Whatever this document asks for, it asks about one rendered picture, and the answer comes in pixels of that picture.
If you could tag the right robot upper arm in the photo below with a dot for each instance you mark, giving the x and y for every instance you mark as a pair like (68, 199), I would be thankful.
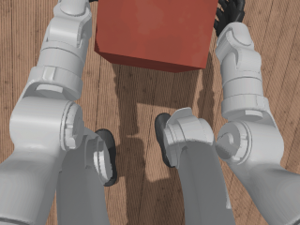
(253, 152)

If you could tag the robot left forearm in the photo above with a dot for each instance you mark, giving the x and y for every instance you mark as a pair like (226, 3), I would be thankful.
(59, 69)

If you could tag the robot right forearm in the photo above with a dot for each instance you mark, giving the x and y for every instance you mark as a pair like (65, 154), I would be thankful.
(241, 77)

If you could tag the robot right hand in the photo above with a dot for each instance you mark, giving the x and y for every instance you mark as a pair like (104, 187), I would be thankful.
(233, 13)

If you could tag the left robot upper arm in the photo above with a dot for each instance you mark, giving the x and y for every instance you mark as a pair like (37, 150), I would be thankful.
(43, 130)

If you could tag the robot right foot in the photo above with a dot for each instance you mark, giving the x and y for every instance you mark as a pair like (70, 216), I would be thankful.
(160, 124)

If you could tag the right robot thigh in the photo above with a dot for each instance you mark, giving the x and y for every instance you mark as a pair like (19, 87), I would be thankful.
(206, 197)

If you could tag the carton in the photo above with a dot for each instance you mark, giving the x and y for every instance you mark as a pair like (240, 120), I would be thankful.
(165, 35)

